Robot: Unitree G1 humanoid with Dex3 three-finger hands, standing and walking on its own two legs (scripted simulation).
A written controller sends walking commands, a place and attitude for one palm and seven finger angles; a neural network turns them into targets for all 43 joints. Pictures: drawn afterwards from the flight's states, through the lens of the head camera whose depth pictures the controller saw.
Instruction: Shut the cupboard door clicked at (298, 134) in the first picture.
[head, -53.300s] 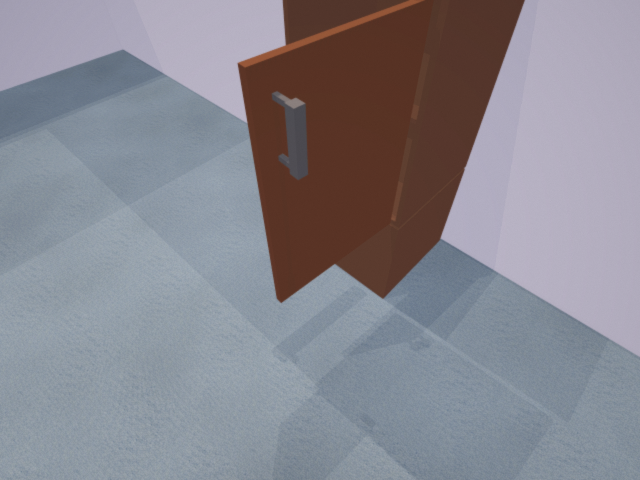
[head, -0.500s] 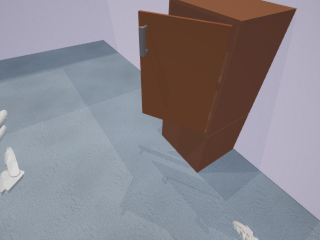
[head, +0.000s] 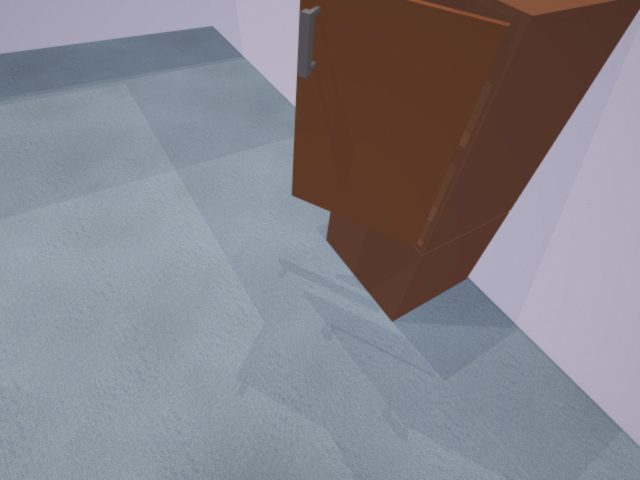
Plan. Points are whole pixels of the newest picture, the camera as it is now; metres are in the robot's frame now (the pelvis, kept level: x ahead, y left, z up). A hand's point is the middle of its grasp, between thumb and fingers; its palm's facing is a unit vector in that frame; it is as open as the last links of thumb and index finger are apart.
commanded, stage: let the arm hang, fingers relaxed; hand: left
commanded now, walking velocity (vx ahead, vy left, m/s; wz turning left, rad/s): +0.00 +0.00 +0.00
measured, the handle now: (310, 42) +0.91 +0.08 +0.13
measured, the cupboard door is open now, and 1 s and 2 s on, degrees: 31 31 31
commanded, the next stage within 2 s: look to check the result in 0.68 s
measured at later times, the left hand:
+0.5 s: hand out of the picture -0.02 +0.17 -0.18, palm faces +0.00 -0.99 -0.15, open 7.3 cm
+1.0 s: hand out of the picture -0.02 +0.19 -0.17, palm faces -0.02 -0.98 -0.21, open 7.3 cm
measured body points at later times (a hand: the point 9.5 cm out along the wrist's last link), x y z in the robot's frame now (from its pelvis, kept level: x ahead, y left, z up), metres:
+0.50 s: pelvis +0.00 +0.01 +0.00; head -0.01 +0.02 +0.45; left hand -0.02 +0.22 -0.16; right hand -0.02 -0.19 -0.16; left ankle +0.06 +0.09 -0.74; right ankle -0.01 -0.10 -0.74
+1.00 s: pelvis +0.01 +0.01 +0.00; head +0.01 +0.01 +0.45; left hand -0.02 +0.24 -0.16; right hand -0.02 -0.22 -0.16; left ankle +0.06 +0.09 -0.74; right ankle -0.01 -0.10 -0.74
